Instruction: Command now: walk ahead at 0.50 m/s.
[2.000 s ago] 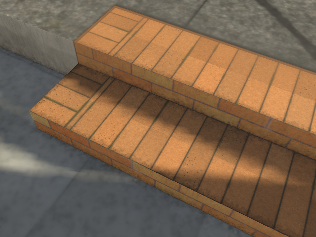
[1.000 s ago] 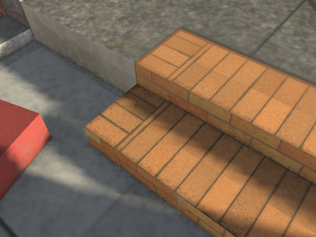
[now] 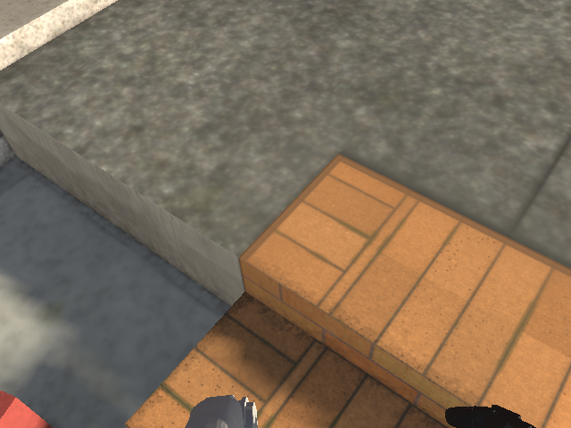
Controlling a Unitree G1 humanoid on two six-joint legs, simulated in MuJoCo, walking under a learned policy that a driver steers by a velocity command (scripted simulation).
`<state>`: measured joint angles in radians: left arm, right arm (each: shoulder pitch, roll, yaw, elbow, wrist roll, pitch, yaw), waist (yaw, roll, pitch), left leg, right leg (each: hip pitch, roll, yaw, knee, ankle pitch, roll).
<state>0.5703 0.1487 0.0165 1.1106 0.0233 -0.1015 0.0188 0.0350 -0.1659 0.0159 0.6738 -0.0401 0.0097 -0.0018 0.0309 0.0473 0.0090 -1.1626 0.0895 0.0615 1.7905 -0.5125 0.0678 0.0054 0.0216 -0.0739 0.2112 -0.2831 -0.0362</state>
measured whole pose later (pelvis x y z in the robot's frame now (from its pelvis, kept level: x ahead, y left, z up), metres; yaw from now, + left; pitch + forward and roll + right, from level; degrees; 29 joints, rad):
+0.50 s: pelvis +0.31 +0.10 +0.13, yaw -5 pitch +4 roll +0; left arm 0.13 0.22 0.03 0.81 0.01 -0.13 -0.11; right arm 0.40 -0.20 -0.01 1.02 -0.10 -0.12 0.03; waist -0.01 -0.05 -0.06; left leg -0.30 -0.05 0.24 0.56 -0.34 0.13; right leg -1.09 0.04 0.22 1.87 0.00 -0.16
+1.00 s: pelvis +0.59 +0.07 +0.19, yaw -21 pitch +3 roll -4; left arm 0.44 0.24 0.02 1.01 0.03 -0.05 -0.02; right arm 0.17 -0.32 0.01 0.84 -0.10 -0.12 0.07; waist 0.11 -0.01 -0.11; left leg -0.73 0.00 -0.20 1.56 -0.44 0.07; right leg -0.70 0.16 -0.01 1.14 -0.52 -0.12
